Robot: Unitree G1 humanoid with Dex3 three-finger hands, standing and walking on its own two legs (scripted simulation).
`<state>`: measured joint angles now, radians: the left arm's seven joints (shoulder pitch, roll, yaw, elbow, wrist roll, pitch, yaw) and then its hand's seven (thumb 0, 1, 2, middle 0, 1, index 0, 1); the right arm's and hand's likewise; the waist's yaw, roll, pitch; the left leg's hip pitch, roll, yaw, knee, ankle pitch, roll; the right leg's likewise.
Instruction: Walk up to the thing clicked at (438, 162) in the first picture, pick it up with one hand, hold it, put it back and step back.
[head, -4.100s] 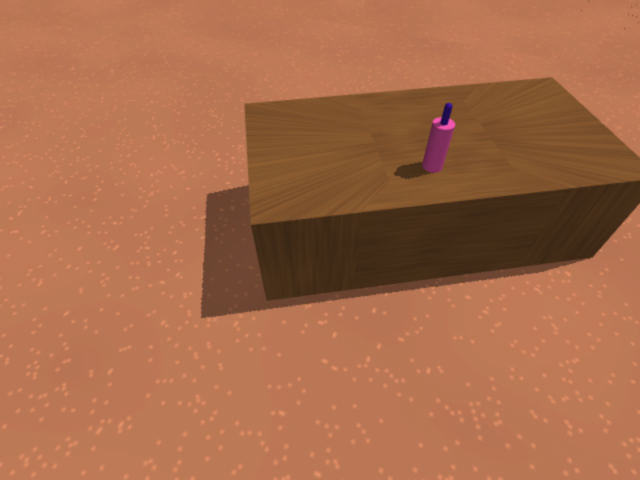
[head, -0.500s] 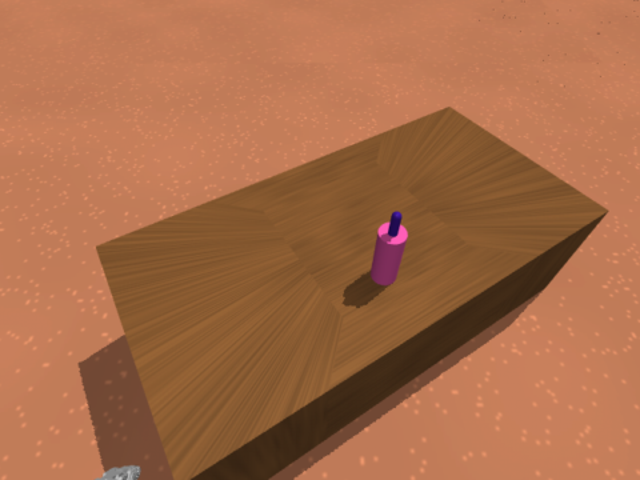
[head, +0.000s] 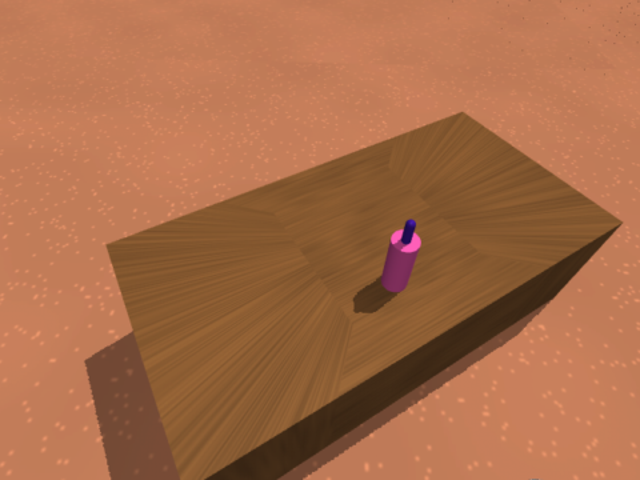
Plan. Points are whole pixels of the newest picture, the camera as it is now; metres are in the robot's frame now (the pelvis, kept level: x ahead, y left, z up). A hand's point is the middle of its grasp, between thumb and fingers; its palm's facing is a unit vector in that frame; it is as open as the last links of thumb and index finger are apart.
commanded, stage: walk up
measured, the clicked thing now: (402, 254) +0.62 -0.18 -0.25
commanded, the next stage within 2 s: stand in 0.18 s
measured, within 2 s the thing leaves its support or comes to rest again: neither
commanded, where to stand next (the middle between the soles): +0.05 -0.02 m, yaw +1 degrees
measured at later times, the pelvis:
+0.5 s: pelvis +0.01 +0.00 +0.00, yaw +1 degrees
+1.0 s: pelvis +0.02 +0.00 +0.00, yaw +0 degrees
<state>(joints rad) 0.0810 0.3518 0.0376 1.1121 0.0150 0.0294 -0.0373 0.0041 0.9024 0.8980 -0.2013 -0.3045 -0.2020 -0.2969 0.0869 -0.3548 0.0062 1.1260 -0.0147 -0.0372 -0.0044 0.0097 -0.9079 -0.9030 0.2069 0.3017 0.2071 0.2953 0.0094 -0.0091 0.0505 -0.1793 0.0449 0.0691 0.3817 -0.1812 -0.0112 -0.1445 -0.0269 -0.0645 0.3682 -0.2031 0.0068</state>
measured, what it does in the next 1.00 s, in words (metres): stands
